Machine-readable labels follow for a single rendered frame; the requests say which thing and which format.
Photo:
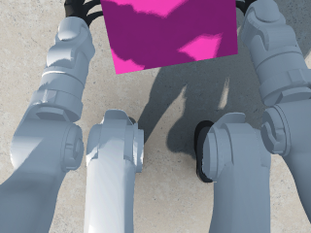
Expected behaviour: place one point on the carton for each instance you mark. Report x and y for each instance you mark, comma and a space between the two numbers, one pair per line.
148, 34

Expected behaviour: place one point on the robot left upper arm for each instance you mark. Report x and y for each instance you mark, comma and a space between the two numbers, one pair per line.
43, 152

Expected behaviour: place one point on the left robot forearm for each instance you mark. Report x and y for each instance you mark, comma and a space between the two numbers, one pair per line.
59, 96

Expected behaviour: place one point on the robot left shin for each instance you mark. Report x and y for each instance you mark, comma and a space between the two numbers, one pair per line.
93, 139

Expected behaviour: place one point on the robot right thigh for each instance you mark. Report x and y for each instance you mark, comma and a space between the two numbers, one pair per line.
241, 183

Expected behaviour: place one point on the robot right upper arm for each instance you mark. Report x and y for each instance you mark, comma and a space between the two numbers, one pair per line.
286, 130

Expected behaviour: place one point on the right robot forearm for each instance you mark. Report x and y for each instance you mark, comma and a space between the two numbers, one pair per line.
277, 58

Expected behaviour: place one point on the robot left hand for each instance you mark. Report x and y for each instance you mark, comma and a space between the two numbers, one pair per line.
78, 8

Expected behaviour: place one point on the robot right hand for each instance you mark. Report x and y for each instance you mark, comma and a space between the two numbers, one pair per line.
243, 6

